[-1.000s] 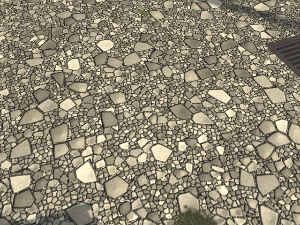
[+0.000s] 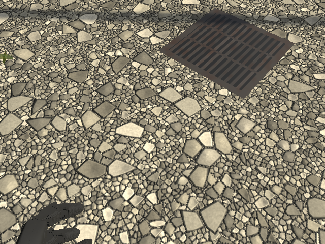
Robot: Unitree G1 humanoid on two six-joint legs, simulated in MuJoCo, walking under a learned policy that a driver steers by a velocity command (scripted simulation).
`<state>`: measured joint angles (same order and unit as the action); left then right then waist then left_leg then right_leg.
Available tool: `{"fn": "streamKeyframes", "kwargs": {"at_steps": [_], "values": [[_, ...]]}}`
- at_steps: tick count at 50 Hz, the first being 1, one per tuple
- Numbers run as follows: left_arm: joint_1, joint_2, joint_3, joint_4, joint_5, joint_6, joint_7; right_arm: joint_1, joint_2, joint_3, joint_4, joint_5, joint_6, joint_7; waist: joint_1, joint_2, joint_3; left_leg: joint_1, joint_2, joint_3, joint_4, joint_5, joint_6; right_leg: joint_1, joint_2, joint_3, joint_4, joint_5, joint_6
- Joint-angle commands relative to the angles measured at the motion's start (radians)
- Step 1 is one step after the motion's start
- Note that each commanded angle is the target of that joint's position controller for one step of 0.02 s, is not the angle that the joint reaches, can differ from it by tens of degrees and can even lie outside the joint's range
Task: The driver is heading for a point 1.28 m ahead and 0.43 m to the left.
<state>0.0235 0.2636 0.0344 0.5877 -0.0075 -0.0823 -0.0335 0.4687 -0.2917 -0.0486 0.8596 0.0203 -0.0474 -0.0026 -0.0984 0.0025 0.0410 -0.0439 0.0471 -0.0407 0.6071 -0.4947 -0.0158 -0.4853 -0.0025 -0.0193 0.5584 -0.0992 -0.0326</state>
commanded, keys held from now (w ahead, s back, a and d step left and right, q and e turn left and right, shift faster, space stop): w+q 0.98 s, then w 0.02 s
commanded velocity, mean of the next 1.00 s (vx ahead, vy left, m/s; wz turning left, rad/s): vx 0.50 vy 0.00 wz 0.50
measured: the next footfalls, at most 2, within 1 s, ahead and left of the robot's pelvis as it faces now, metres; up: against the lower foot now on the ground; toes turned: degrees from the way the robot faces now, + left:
left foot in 0.50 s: +0.41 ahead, +0.16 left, +0.00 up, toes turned +18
right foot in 0.98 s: +0.75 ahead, +0.09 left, +0.00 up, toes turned +37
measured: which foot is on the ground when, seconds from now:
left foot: up 0.00-0.48, down 0.50-0.98, up 1.00-1.00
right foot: down 0.00-0.52, up 0.54-0.96, down 0.98-1.00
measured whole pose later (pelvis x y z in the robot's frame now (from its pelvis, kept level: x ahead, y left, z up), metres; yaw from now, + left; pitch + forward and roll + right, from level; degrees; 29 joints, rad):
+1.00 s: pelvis +0.55 +0.11 +0.00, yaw +33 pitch +2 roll -1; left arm 0.04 0.28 0.04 0.67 0.00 -0.12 -0.02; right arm 0.39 -0.32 -0.08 0.72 0.02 -0.02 -0.02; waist -0.07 -0.01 0.01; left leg -0.09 -0.09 -0.24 0.58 -0.49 0.05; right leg -0.45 0.03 0.05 0.49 -0.06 0.00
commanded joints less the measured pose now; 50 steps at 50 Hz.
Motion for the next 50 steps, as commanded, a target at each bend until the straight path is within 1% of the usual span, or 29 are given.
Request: {"fn": "streamKeyframes", "kwargs": {"at_steps": [1,2,3,4,5,7,10,15,18,20,22,23,24,25,26,27,28,29,30,31,32,34,37,40,43,46,48,49,50], "values": [[0.419,0.201,0.075,0.036,0.016,0.004,0.016,-0.005,-0.118,-0.013,-0.11,0.025,-0.04,-0.003,0.226,-0.211,-0.353,-0.676,-0.033,-0.11,0.669,-0.055,0.032,0.821,-0.4,0.695,-0.252,-0.38,-0.217],[0.357,0.161,0.059,0.044,0.006,0.002,0.018,-0.089,-0.15,-0.026,-0.136,0.037,-0.041,0.0,0.209,-0.174,-0.208,-0.728,0.009,-0.084,0.677,0.038,0.039,0.704,-0.37,0.527,-0.264,-0.328,-0.184],[0.297,0.136,0.051,0.046,0.006,-0.001,0.017,-0.128,-0.136,-0.024,-0.14,0.025,-0.039,-0.003,0.179,-0.111,-0.141,-0.696,0.047,-0.067,0.644,0.12,0.036,0.585,-0.325,0.417,-0.287,-0.213,-0.166],[0.249,0.112,0.046,0.051,0.013,-0.006,0.014,-0.141,-0.123,-0.027,-0.14,0.011,-0.033,-0.002,0.148,-0.109,-0.093,-0.666,0.071,-0.068,0.603,0.179,0.031,0.495,-0.287,0.332,-0.319,-0.135,-0.158],[0.221,0.097,0.043,0.056,0.022,-0.015,0.014,-0.119,-0.105,-0.028,-0.133,0.011,-0.02,0.001,0.118,-0.122,-0.074,-0.611,0.09,-0.073,0.591,0.222,0.028,0.427,-0.264,0.264,-0.357,-0.086,-0.154],[0.194,0.087,0.048,0.077,0.019,-0.034,0.014,-0.105,-0.066,-0.023,-0.126,0.016,0.003,0.003,0.09,-0.107,-0.047,-0.581,0.095,-0.068,0.572,0.251,0.015,0.362,-0.257,0.173,-0.402,0.02,-0.165],[0.191,0.106,0.057,0.111,0.021,-0.046,0.02,-0.168,-0.056,-0.024,-0.154,0.007,0.018,0.0,0.084,-0.064,0.008,-0.649,0.09,-0.088,0.485,0.348,-0.001,0.348,-0.251,0.061,-0.433,0.133,-0.162],[0.223,0.153,0.068,0.147,0.014,-0.035,0.035,-0.329,-0.034,-0.007,-0.21,0.001,0.003,0.032,0.137,-0.031,0.053,-0.624,0.067,-0.006,0.182,0.567,0.015,0.383,-0.232,-0.086,-0.454,0.174,-0.136],[0.281,0.18,0.076,0.179,0.001,-0.016,0.039,-0.426,-0.03,-0.001,-0.261,0.003,0.002,0.052,0.172,-0.015,0.082,-0.662,0.06,0.031,0.079,0.548,0.044,0.492,-0.264,-0.122,-0.427,0.212,-0.125],[0.298,0.195,0.081,0.192,-0.009,0.001,0.04,-0.461,-0.041,-0.003,-0.292,0.003,0.002,0.065,0.173,-0.023,0.079,-0.669,0.042,0.063,0.039,0.482,0.069,0.569,-0.28,-0.144,-0.375,0.314,-0.111],[0.291,0.226,0.088,0.192,-0.014,0.017,0.046,-0.437,-0.069,-0.018,-0.31,0.002,0.008,0.07,0.138,-0.061,0.024,-0.574,-0.019,0.123,0.029,0.382,0.106,0.611,-0.28,-0.174,-0.257,0.637,-0.089],[0.286,0.242,0.092,0.189,-0.017,0.026,0.05,-0.379,-0.095,-0.032,-0.305,0.001,0.013,0.069,0.099,-0.083,-0.025,-0.486,-0.06,0.151,0.036,0.327,0.128,0.621,-0.275,-0.185,-0.151,0.801,-0.079],[0.276,0.251,0.093,0.184,-0.02,0.034,0.053,-0.26,-0.135,-0.055,-0.282,0.004,0.018,0.062,0.028,-0.086,-0.094,-0.327,-0.103,0.166,0.014,0.311,0.158,0.587,-0.257,-0.199,0.018,0.871,-0.063],[0.266,0.236,0.084,0.176,-0.021,0.033,0.058,-0.091,-0.191,-0.088,-0.242,0.006,0.026,0.046,-0.064,-0.054,-0.178,-0.05,-0.118,0.123,-0.049,0.365,0.2,0.433,-0.218,-0.215,0.262,0.752,-0.026],[0.355,0.113,0.045,0.132,0.021,0.018,0.05,-0.036,-0.305,-0.114,-0.229,0.008,0.031,0.026,-0.002,0.192,-0.273,0.338,0.131,-0.309,-0.052,0.349,0.335,0.006,-0.091,-0.198,0.641,-0.035,0.037],[0.343,0.095,0.024,0.105,0.016,-0.022,0.035,-0.048,-0.298,-0.1,-0.269,0.006,0.013,0.032,0.015,0.204,-0.444,0.487,0.294,-0.815,-0.247,0.157,0.483,-0.216,0.065,0.045,0.858,-0.518,0.056],[0.206,0.187,0.049,0.078,-0.026,-0.045,0.023,-0.061,-0.218,-0.078,-0.265,-0.003,0.0,0.039,-0.037,0.089,-0.354,0.428,0.271,-0.716,-0.314,0.137,0.409,-0.314,0.003,0.134,0.872,-0.437,0.036],[0.162,0.177,0.043,0.055,-0.037,-0.057,0.022,-0.106,-0.192,-0.069,-0.259,-0.004,-0.009,0.038,-0.004,0.052,-0.218,0.282,0.235,-0.58,-0.322,0.196,0.367,-0.327,-0.037,0.119,0.793,-0.345,0.019],[0.164,0.163,0.041,0.066,-0.015,-0.06,0.031,-0.172,-0.164,-0.061,-0.266,-0.001,-0.013,0.036,0.047,-0.019,-0.137,0.131,0.189,-0.468,-0.322,0.312,0.333,-0.278,-0.078,0.113,0.7,-0.283,0.023],[0.181,0.171,0.048,0.074,0.005,-0.053,0.036,-0.22,-0.136,-0.051,-0.279,-0.009,-0.015,0.033,0.084,-0.004,-0.103,0.02,0.155,-0.391,-0.336,0.421,0.319,-0.205,-0.104,0.115,0.631,-0.24,0.032],[0.199,0.172,0.05,0.078,0.012,-0.041,0.035,-0.242,-0.129,-0.047,-0.291,-0.019,-0.016,0.029,0.108,0.021,-0.095,-0.049,0.134,-0.361,-0.357,0.479,0.316,-0.149,-0.113,0.116,0.605,-0.214,0.043],[0.214,0.148,0.045,0.085,0.023,-0.021,0.036,-0.243,-0.138,-0.05,-0.281,-0.015,-0.021,0.02,0.122,0.026,-0.088,-0.127,0.114,-0.302,-0.376,0.586,0.323,-0.115,-0.11,0.094,0.536,-0.183,0.076],[0.115,0.113,0.031,0.057,0.027,-0.009,0.04,-0.2,-0.166,-0.057,-0.256,-0.008,-0.019,0.001,0.094,0.034,-0.051,-0.19,0.069,-0.228,-0.381,0.604,0.298,-0.126,-0.087,0.076,0.348,-0.037,0.114],[-0.003,0.088,0.018,0.034,0.018,-0.017,0.03,-0.163,-0.172,-0.058,-0.236,-0.001,-0.008,-0.01,0.046,0.071,-0.039,-0.217,0.026,-0.202,-0.36,0.483,0.246,-0.055,-0.037,0.071,0.11,0.148,0.118],[-0.072,0.108,0.022,0.014,0.003,-0.029,0.016,-0.118,-0.181,-0.062,-0.213,0.005,-0.001,-0.013,0.02,0.086,-0.031,-0.188,0.052,-0.268,-0.326,0.402,0.231,-0.009,-0.006,0.086,0.001,0.187,0.108],[-0.058,0.148,0.039,0.013,-0.002,-0.042,0.006,-0.112,-0.168,-0.061,-0.203,0.007,0.008,-0.018,0.042,0.114,-0.035,-0.104,0.088,-0.364,-0.242,0.374,0.211,0.026,-0.001,0.116,-0.062,0.094,0.073],[0.048,0.169,0.057,0.04,-0.003,-0.051,0.009,-0.137,-0.152,-0.058,-0.209,0.003,0.014,-0.018,0.104,0.137,-0.059,-0.106,0.072,-0.384,-0.157,0.416,0.183,0.161,0.004,0.092,-0.109,0.042,0.032],[0.152,0.2,0.073,0.057,0.009,-0.056,0.016,-0.136,-0.108,-0.043,-0.216,-0.002,0.012,-0.015,0.154,0.111,-0.142,-0.147,0.018,-0.34,-0.006,0.432,0.15,0.345,-0.05,0.124,-0.116,0.03,-0.01],[0.303,0.252,0.084,0.071,0.02,-0.055,0.024,-0.102,-0.041,-0.017,-0.229,-0.024,0.011,-0.014,0.195,-0.033,-0.297,-0.268,-0.056,-0.233,0.284,0.217,0.108,0.599,-0.231,0.311,-0.105,-0.034,-0.069]]}}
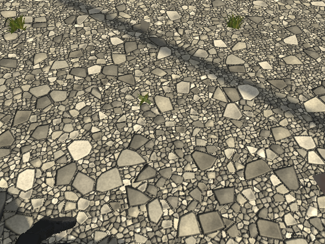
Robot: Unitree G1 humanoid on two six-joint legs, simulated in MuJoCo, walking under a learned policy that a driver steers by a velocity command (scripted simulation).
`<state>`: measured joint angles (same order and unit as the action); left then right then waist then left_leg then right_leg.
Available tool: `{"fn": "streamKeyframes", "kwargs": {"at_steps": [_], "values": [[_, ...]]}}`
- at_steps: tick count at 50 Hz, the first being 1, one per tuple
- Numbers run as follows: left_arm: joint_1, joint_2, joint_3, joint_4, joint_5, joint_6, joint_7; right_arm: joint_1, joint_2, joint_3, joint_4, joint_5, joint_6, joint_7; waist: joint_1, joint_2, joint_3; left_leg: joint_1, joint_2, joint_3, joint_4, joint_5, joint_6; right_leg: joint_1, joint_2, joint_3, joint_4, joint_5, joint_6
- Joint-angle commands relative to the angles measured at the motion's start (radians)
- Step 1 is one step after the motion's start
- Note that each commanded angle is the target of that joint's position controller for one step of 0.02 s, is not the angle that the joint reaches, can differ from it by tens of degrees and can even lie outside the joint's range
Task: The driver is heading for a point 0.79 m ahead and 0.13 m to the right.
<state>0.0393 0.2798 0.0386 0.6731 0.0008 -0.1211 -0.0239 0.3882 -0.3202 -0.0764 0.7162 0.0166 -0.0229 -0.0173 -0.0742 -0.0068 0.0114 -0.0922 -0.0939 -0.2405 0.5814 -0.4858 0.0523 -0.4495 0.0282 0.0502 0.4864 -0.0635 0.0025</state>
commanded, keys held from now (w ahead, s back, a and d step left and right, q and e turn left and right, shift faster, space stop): w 0.40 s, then w+e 0.60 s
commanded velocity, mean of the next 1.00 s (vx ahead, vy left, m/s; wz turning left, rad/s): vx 0.50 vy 0.00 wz -0.10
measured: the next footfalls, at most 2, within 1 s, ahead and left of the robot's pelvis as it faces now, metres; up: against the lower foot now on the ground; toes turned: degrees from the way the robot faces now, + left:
left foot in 0.48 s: +0.40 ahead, +0.16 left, +0.00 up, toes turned +5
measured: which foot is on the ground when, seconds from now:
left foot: up 0.00-0.46, down 0.48-1.00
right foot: down 0.00-0.50, up 0.52-1.00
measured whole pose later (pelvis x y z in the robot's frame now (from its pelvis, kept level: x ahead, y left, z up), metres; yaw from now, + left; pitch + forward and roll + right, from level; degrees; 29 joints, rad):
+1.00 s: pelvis +0.52 +0.03 +0.00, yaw -11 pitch +2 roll +2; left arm 0.07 0.26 0.04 0.68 -0.02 -0.03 -0.07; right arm 0.34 -0.29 -0.07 0.85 0.01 -0.05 -0.02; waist -0.07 -0.02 0.04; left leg 0.12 0.02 0.28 0.32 -0.44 -0.03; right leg -0.55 -0.03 -0.06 0.62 -0.11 -0.08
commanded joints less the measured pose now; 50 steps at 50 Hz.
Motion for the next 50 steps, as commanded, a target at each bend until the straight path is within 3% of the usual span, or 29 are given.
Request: {"fn": "streamKeyframes", "kwargs": {"at_steps": [1,2,3,4,5,6,8,11,14,18,21,22,23,24,25,26,27,28,29,30,33,36,41,46,48,49,50], "values": [[0.344,0.298,0.096,0.032,0.018,-0.003,0.001,0.117,0.011,0.02,-0.111,0.021,-0.024,0.001,0.095,-0.377,-0.323,-0.572,-0.017,0.059,0.595,-0.126,-0.014,0.783,-0.436,0.743,-0.165,-0.354,-0.263],[0.309,0.187,0.073,0.015,-0.006,-0.002,-0.005,0.096,-0.094,0.002,-0.068,0.03,-0.023,-0.004,0.124,-0.212,-0.223,-0.668,0.054,0.022,0.701,-0.063,-0.029,0.721,-0.419,0.756,-0.213,-0.552,-0.242],[0.27,0.133,0.058,0.012,-0.008,0.004,-0.002,-0.017,-0.133,-0.009,-0.078,0.02,-0.021,-0.003,0.147,-0.122,-0.108,-0.684,0.082,0.049,0.714,0.031,-0.033,0.611,-0.374,0.582,-0.214,-0.487,-0.204],[0.229,0.119,0.049,0.008,0.003,0.009,-0.002,-0.078,-0.12,-0.007,-0.089,0.007,-0.02,-0.004,0.135,-0.054,-0.056,-0.653,0.11,0.077,0.692,0.091,-0.036,0.507,-0.329,0.463,-0.222,-0.346,-0.189],[0.21,0.101,0.042,0.017,0.007,0.013,-0.001,-0.125,-0.103,-0.007,-0.104,-0.006,-0.025,-0.001,0.126,-0.036,-0.005,-0.642,0.132,0.079,0.637,0.134,-0.035,0.433,-0.29,0.378,-0.241,-0.228,-0.19],[0.203,0.097,0.038,0.025,0.014,0.01,0.003,-0.121,-0.084,-0.005,-0.11,0.0,-0.028,0.006,0.101,-0.081,-0.003,-0.599,0.155,0.086,0.6,0.161,-0.034,0.385,-0.271,0.322,-0.257,-0.15,-0.192],[0.215,0.086,0.035,0.045,0.003,0.005,0.004,-0.113,-0.051,0.003,-0.105,0.002,-0.028,0.015,0.089,-0.101,-0.011,-0.571,0.168,0.12,0.525,0.165,-0.041,0.364,-0.248,0.246,-0.284,-0.051,-0.207],[0.235,0.137,0.046,0.072,-0.01,0.006,0.009,-0.192,-0.016,0.022,-0.132,-0.012,-0.032,0.02,0.1,-0.073,0.009,-0.596,0.191,0.164,0.361,0.236,-0.059,0.355,-0.258,0.178,-0.327,0.055,-0.234],[0.256,0.163,0.049,0.094,-0.016,0.017,0.011,-0.28,0.003,0.036,-0.148,-0.009,-0.046,0.033,0.131,-0.066,0.019,-0.545,0.185,0.2,0.169,0.394,-0.061,0.347,-0.229,0.089,-0.341,0.097,-0.212],[0.329,0.182,0.049,0.137,-0.027,0.033,0.011,-0.387,-0.008,0.035,-0.175,0.003,-0.055,0.047,0.163,-0.072,0.036,-0.473,0.152,0.229,0.019,0.482,-0.051,0.38,-0.245,0.055,-0.324,0.115,-0.188],[0.349,0.197,0.052,0.161,-0.034,0.05,0.015,-0.406,-0.034,0.024,-0.192,0.003,-0.059,0.056,0.139,-0.08,0.044,-0.424,0.135,0.228,-0.049,0.414,-0.012,0.441,-0.282,0.07,-0.272,0.19,-0.165],[0.339,0.207,0.054,0.163,-0.035,0.056,0.017,-0.358,-0.053,0.013,-0.182,0.0,-0.062,0.055,0.099,-0.081,0.02,-0.337,0.115,0.241,-0.08,0.4,0.004,0.44,-0.275,0.065,-0.213,0.296,-0.151],[0.328,0.204,0.051,0.162,-0.036,0.06,0.019,-0.246,-0.084,-0.006,-0.148,-0.006,-0.062,0.049,0.034,-0.067,-0.044,-0.166,0.092,0.26,-0.117,0.413,0.027,0.408,-0.238,0.034,-0.085,0.416,-0.129],[0.32,0.175,0.037,0.149,-0.024,0.057,0.021,-0.089,-0.136,-0.031,-0.11,-0.014,-0.06,0.037,-0.04,-0.043,-0.154,0.087,0.148,0.213,-0.094,0.428,0.059,0.286,-0.186,0.002,0.116,0.356,-0.096],[0.381,0.07,0.003,0.111,-0.003,0.044,0.017,0.048,-0.238,-0.053,-0.099,-0.04,-0.051,0.024,-0.054,0.163,-0.329,0.476,0.426,-0.144,-0.085,0.371,0.174,-0.064,-0.063,-0.063,0.504,-0.048,-0.025],[0.412,0.068,-0.002,0.12,-0.02,0.03,0.017,0.071,-0.198,-0.043,-0.087,-0.03,-0.044,0.026,-0.049,0.277,-0.422,0.504,0.525,-0.444,-0.232,0.202,0.246,-0.219,0.0,0.039,0.706,-0.515,-0.013],[0.347,0.165,0.029,0.113,-0.046,0.028,0.015,0.016,-0.134,-0.022,-0.084,-0.021,-0.046,0.028,-0.048,0.179,-0.256,0.372,0.489,-0.34,-0.267,0.113,0.204,-0.301,-0.054,0.08,0.784,-0.47,-0.02],[0.287,0.166,0.032,0.095,-0.052,0.029,0.015,-0.046,-0.099,-0.01,-0.084,-0.015,-0.049,0.029,-0.02,0.151,-0.146,0.243,0.448,-0.204,-0.294,0.124,0.174,-0.313,-0.098,0.052,0.768,-0.384,-0.025],[0.261,0.151,0.033,0.093,-0.04,0.036,0.018,-0.107,-0.067,0.0,-0.078,-0.017,-0.055,0.033,0.012,0.115,-0.073,0.123,0.404,-0.108,-0.336,0.185,0.156,-0.284,-0.127,0.04,0.722,-0.313,-0.019],[0.272,0.139,0.039,0.099,-0.03,0.05,0.022,-0.15,-0.042,0.006,-0.075,-0.022,-0.066,0.036,0.046,0.132,-0.037,0.037,0.371,-0.027,-0.373,0.252,0.141,-0.233,-0.153,0.048,0.681,-0.257,-0.013],[0.304,0.081,0.034,0.112,-0.031,0.084,0.024,-0.192,-0.039,-0.002,-0.047,-0.032,-0.094,0.037,0.091,0.105,-0.004,-0.071,0.349,0.12,-0.444,0.417,0.143,-0.167,-0.162,0.054,0.657,-0.16,0.009],[0.239,0.072,0.037,0.084,-0.026,0.09,0.023,-0.173,-0.057,-0.012,-0.01,-0.038,-0.101,0.027,0.085,0.071,0.026,-0.044,0.342,0.224,-0.459,0.524,0.141,-0.236,-0.157,0.079,0.545,-0.031,0.019],[0.079,0.04,0.02,0.028,-0.019,0.079,-0.01,-0.128,-0.104,-0.024,0.03,-0.027,-0.087,0.009,0.028,0.036,0.072,0.011,0.337,0.355,-0.476,0.56,0.115,-0.218,-0.139,-0.005,0.27,0.15,0.002],[-0.043,0.044,0.016,-0.052,-0.022,0.078,-0.04,-0.057,-0.135,-0.037,0.077,-0.004,-0.048,0.004,-0.004,0.035,0.098,0.195,0.384,0.409,-0.39,0.715,0.095,-0.267,-0.113,-0.076,0.149,0.032,-0.05],[-0.017,0.069,0.029,-0.068,-0.022,0.082,-0.046,-0.07,-0.162,-0.043,0.076,0.001,-0.033,-0.002,0.032,0.072,0.047,0.23,0.383,0.439,-0.274,1.039,0.073,-0.17,-0.055,-0.136,0.142,-0.067,-0.086],[0.039,0.092,0.042,-0.063,-0.023,0.086,-0.046,-0.077,-0.176,-0.046,0.072,0.003,-0.024,-0.008,0.07,0.094,0.002,0.234,0.378,0.45,-0.173,1.204,0.062,-0.083,-0.015,-0.165,0.149,-0.12,-0.109],[0.152,0.132,0.066,-0.041,-0.026,0.089,-0.04,-0.088,-0.184,-0.047,0.069,0.005,-0.016,-0.012,0.137,0.097,-0.063,0.199,0.36,0.465,-0.009,1.274,0.044,0.071,0.026,-0.177,0.125,-0.131,-0.138]]}}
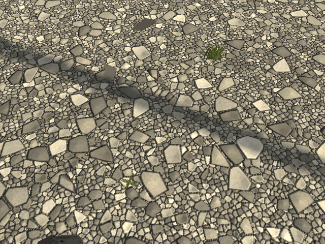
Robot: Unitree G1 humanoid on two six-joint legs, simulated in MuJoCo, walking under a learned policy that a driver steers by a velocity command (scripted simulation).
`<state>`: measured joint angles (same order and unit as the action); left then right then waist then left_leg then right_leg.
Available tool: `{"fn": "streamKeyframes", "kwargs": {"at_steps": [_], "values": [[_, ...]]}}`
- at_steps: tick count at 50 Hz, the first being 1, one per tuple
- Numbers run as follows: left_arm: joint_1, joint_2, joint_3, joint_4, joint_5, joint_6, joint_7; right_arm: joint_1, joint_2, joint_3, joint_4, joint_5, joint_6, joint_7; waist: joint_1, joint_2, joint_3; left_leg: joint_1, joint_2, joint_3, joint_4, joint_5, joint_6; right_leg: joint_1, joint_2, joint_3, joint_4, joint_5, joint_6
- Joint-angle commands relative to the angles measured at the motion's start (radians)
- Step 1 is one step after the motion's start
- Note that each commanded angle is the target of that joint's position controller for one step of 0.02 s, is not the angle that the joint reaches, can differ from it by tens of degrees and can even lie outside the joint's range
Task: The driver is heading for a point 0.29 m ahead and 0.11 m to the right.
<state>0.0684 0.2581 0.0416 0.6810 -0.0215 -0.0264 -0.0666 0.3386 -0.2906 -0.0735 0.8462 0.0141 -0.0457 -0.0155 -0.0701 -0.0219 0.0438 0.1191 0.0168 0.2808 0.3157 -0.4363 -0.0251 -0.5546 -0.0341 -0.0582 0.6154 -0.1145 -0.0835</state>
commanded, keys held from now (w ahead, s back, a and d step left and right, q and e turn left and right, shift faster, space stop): w+e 0.10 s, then no key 0.90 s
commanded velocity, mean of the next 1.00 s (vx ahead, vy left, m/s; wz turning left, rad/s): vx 0.17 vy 0.00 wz -0.18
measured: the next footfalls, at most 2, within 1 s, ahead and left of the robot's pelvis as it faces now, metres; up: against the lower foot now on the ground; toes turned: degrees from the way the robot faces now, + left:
right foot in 0.02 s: +0.18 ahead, -0.09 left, +0.00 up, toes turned -4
left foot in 0.46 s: +0.42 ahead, +0.08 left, +0.00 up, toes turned -10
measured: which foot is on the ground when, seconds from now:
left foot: down 0.00-0.04, up 0.06-0.44, down 0.46-1.00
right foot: up 0.00-0.00, down 0.02-0.46, up 0.48-0.70, down 0.72-1.00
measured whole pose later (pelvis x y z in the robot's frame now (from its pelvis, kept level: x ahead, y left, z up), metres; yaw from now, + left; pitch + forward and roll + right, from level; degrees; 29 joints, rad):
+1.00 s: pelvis +0.31 -0.02 +0.01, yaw -10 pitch -1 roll +0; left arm 0.27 0.22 0.03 0.96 0.01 -0.01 0.03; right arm 0.13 -0.24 -0.03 0.91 0.00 0.00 -0.01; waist 0.00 0.01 0.03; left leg -0.31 -0.01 0.00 0.52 -0.19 0.00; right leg -0.16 -0.01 0.04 0.53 -0.36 0.02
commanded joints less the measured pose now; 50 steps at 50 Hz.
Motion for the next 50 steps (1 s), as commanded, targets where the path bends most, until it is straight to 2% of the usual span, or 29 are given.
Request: {"fn": "streamKeyframes", "kwargs": {"at_steps": [1,2,3,4,5,6,7,8,10,12,15,18,20,22,23,24,25,26,28,30,32,35,36,37,38,39,40,44,50], "values": [[0.291,0.212,0.097,-0.008,-0.004,-0.001,0.018,-0.052,-0.204,-0.043,-0.069,0.01,0.006,-0.018,0.225,0.081,-0.179,-0.159,0.209,-0.039,0.493,1.103,0.083,0.45,0.103,-0.027,-0.081,-0.018,-0.096],[0.369,0.33,0.126,0.009,-0.006,0.007,0.04,0.022,-0.093,-0.008,-0.112,-0.029,-0.012,-0.01,0.183,-0.149,-0.277,-0.583,0.093,-0.053,0.864,0.385,0.019,0.84,-0.147,0.396,-0.077,-0.027,-0.233],[0.35,0.331,0.115,-0.026,-0.005,-0.009,0.036,0.015,-0.057,0.017,-0.14,-0.023,-0.054,0.005,0.154,-0.173,-0.426,-0.827,-0.076,-0.285,1.086,-0.176,-0.002,1.0,-0.311,0.896,-0.258,-0.185,-0.382],[0.342,0.246,0.09,-0.023,0.003,-0.021,0.032,-0.12,-0.142,-0.006,-0.166,0.019,-0.082,0.02,0.209,-0.067,-0.341,-0.935,-0.013,-0.384,1.103,-0.106,0.021,0.951,-0.286,0.792,-0.318,-0.184,-0.315],[0.296,0.215,0.081,-0.02,0.002,-0.031,0.033,-0.162,-0.138,-0.002,-0.186,0.031,-0.097,0.023,0.179,-0.036,-0.217,-0.946,0.03,-0.373,1.027,-0.015,0.041,0.813,-0.249,0.65,-0.323,-0.127,-0.272],[0.211,0.179,0.068,-0.032,0.003,-0.033,0.034,-0.153,-0.132,-0.003,-0.168,0.01,-0.098,0.015,0.122,0.029,-0.129,-0.888,0.071,-0.36,0.935,0.044,0.034,0.651,-0.209,0.522,-0.321,0.062,-0.232],[0.149,0.143,0.056,-0.051,0.013,-0.034,0.04,-0.131,-0.145,-0.012,-0.152,-0.01,-0.088,0.01,0.084,0.016,-0.09,-0.806,0.099,-0.353,0.874,0.077,0.019,0.527,-0.181,0.424,-0.324,0.263,-0.213],[0.125,0.135,0.051,-0.063,0.025,-0.034,0.044,-0.107,-0.145,-0.015,-0.145,-0.016,-0.072,0.01,0.059,-0.001,-0.085,-0.732,0.106,-0.35,0.856,0.089,0.004,0.445,-0.163,0.374,-0.332,0.4,-0.208],[0.118,0.157,0.055,-0.049,0.026,-0.038,0.052,-0.07,-0.107,-0.008,-0.134,-0.025,-0.047,0.007,0.035,0.002,-0.092,-0.667,0.092,-0.318,0.776,0.124,-0.03,0.352,-0.14,0.28,-0.34,0.601,-0.206],[0.128,0.176,0.058,-0.029,0.024,-0.037,0.064,-0.103,-0.073,0.005,-0.144,-0.027,-0.036,0.001,0.041,-0.022,-0.089,-0.65,0.069,-0.295,0.637,0.216,-0.047,0.313,-0.101,0.199,-0.336,0.681,-0.182],[0.157,0.17,0.055,-0.001,0.015,-0.019,0.079,-0.19,-0.054,0.018,-0.155,-0.023,-0.038,0.011,0.09,-0.057,-0.118,-0.581,0.034,-0.283,0.405,0.453,-0.043,0.328,-0.053,0.139,-0.316,0.587,-0.127],[0.186,0.165,0.048,0.029,0.018,-0.008,0.082,-0.237,-0.073,0.014,-0.163,-0.017,-0.045,0.028,0.116,-0.067,-0.123,-0.554,0.019,-0.309,0.289,0.533,-0.023,0.39,-0.095,0.189,-0.287,0.463,-0.114],[0.177,0.156,0.043,0.044,0.019,-0.006,0.081,-0.236,-0.1,0.004,-0.164,-0.027,-0.05,0.035,0.105,-0.072,-0.114,-0.548,0.017,-0.324,0.239,0.478,0.008,0.43,-0.127,0.236,-0.231,0.425,-0.103],[0.148,0.138,0.035,0.055,0.015,-0.004,0.082,-0.17,-0.11,-0.006,-0.139,-0.041,-0.057,0.036,0.055,-0.061,-0.116,-0.448,0.006,-0.31,0.133,0.543,0.048,0.431,-0.102,0.248,-0.13,0.375,-0.065],[0.182,0.117,0.029,0.059,0.026,-0.008,0.081,-0.149,-0.146,-0.013,-0.135,-0.052,-0.062,0.029,0.061,-0.003,-0.144,-0.334,0.064,-0.359,0.115,0.868,0.077,0.399,-0.037,0.225,-0.046,0.295,-0.02],[0.295,0.084,0.018,0.068,0.045,-0.016,0.078,-0.149,-0.185,-0.013,-0.152,-0.068,-0.061,0.023,0.116,0.135,-0.236,-0.124,0.211,-0.493,0.187,1.197,0.173,0.28,0.043,0.202,0.095,-0.009,0.032],[0.36,0.066,0.007,0.098,0.033,-0.011,0.081,-0.121,-0.104,0.005,-0.136,-0.063,-0.044,0.022,0.096,0.249,-0.335,-0.035,0.326,-0.636,0.171,1.184,0.304,0.207,0.076,0.174,0.238,-0.39,0.089],[0.301,0.124,0.018,0.092,0.022,0.008,0.082,-0.102,-0.048,0.023,-0.122,-0.039,-0.032,0.028,0.064,0.225,-0.313,-0.072,0.34,-0.711,0.115,0.993,0.328,0.159,0.06,0.186,0.324,-0.583,0.119],[0.223,0.138,0.031,0.087,0.012,0.056,0.094,-0.155,-0.067,0.026,-0.113,-0.027,-0.013,0.036,0.069,0.13,-0.214,-0.185,0.299,-0.7,0.039,0.55,0.273,0.108,0.021,0.186,0.367,-0.545,0.145],[0.21,0.121,0.032,0.095,0.015,0.086,0.102,-0.258,-0.092,0.019,-0.125,-0.034,0.003,0.032,0.097,0.157,-0.131,-0.348,0.239,-0.623,-0.034,0.277,0.217,0.173,-0.009,0.163,0.245,-0.449,0.153],[0.239,0.088,0.026,0.13,0.019,0.085,0.105,-0.294,-0.087,0.018,-0.12,-0.039,0.017,0.024,0.107,0.183,-0.118,-0.435,0.172,-0.524,-0.053,0.199,0.185,0.295,0.009,0.116,0.095,-0.333,0.146],[0.27,0.071,0.026,0.175,0.034,0.074,0.098,-0.275,-0.066,0.024,-0.091,-0.021,0.025,0.01,0.117,0.154,-0.136,-0.473,0.125,-0.45,-0.035,0.039,0.142,0.432,0.031,0.068,-0.114,-0.098,0.11],[0.245,0.082,0.025,0.166,0.048,0.072,0.098,-0.254,-0.049,0.03,-0.076,-0.022,0.023,0.011,0.106,0.124,-0.117,-0.494,0.108,-0.438,-0.028,-0.033,0.103,0.438,-0.003,0.104,-0.146,-0.07,0.09],[0.221,0.112,0.027,0.151,0.049,0.068,0.101,-0.25,-0.052,0.03,-0.071,-0.028,0.021,0.013,0.085,0.085,-0.08,-0.492,0.078,-0.412,-0.004,-0.065,0.071,0.386,-0.049,0.15,-0.18,-0.132,0.066],[0.208,0.141,0.036,0.172,0.038,0.061,0.101,-0.249,-0.051,0.026,-0.075,-0.029,0.021,0.012,0.056,-0.019,-0.038,-0.426,0.032,-0.353,0.027,0.002,0.05,0.253,-0.034,0.154,-0.187,-0.297,0.043],[0.185,0.107,0.029,0.17,0.036,0.048,0.1,-0.265,-0.052,0.027,-0.07,-0.034,0.02,0.009,0.062,-0.029,-0.028,-0.361,0.029,-0.348,0.075,0.077,0.046,0.199,-0.03,0.155,-0.218,-0.327,0.047],[0.175,0.089,0.023,0.177,0.04,0.035,0.101,-0.261,-0.042,0.027,-0.063,-0.03,0.019,0.006,0.054,-0.041,-0.034,-0.33,0.027,-0.342,0.099,0.138,0.055,0.187,-0.034,0.157,-0.234,-0.301,0.06],[0.203,0.092,0.021,0.211,0.03,0.003,0.099,-0.233,-0.037,0.025,-0.02,-0.023,0.022,0.0,0.06,-0.022,-0.058,-0.296,0.02,-0.328,0.148,0.348,0.073,0.246,-0.025,0.144,-0.208,-0.121,0.082],[0.234,0.084,0.014,0.255,0.026,0.009,0.102,-0.239,-0.043,0.021,0.033,-0.016,0.035,0.001,0.074,0.008,-0.061,-0.278,0.017,-0.322,0.167,0.465,0.069,0.292,-0.013,0.127,-0.192,-0.02,0.08]]}}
